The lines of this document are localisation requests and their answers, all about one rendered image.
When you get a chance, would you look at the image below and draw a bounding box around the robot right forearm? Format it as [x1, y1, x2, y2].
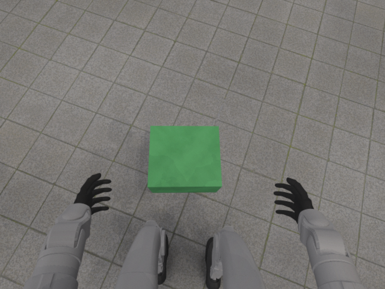
[298, 209, 368, 289]

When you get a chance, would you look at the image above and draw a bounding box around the right robot thigh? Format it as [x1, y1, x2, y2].
[213, 231, 266, 289]

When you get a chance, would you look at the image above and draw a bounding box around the robot thigh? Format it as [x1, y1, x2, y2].
[213, 231, 266, 289]
[114, 226, 166, 289]

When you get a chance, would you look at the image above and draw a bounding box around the carton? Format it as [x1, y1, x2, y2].
[147, 126, 222, 193]

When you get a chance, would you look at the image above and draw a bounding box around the robot left hand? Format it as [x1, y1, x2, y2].
[74, 173, 112, 215]

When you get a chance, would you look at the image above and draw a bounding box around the robot left forearm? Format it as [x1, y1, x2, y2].
[23, 203, 91, 289]

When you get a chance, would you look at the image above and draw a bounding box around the left robot thigh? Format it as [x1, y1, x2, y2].
[114, 226, 166, 289]

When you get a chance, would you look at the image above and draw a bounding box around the robot right hand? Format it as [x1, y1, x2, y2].
[274, 178, 314, 224]

